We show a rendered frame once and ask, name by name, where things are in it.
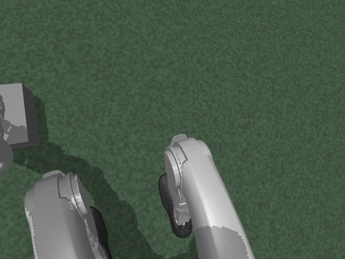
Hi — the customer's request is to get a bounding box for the left robot foot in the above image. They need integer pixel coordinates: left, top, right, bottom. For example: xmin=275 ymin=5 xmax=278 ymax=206
xmin=89 ymin=206 xmax=113 ymax=259

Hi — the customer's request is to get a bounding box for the left robot arm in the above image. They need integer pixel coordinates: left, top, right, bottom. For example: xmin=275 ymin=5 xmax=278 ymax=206
xmin=0 ymin=95 xmax=13 ymax=233

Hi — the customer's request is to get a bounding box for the right robot foot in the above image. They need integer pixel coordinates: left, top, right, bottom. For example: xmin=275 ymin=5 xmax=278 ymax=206
xmin=158 ymin=173 xmax=192 ymax=238

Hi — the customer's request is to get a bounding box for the carton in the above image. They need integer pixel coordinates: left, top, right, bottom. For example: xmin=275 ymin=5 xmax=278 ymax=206
xmin=0 ymin=83 xmax=39 ymax=149

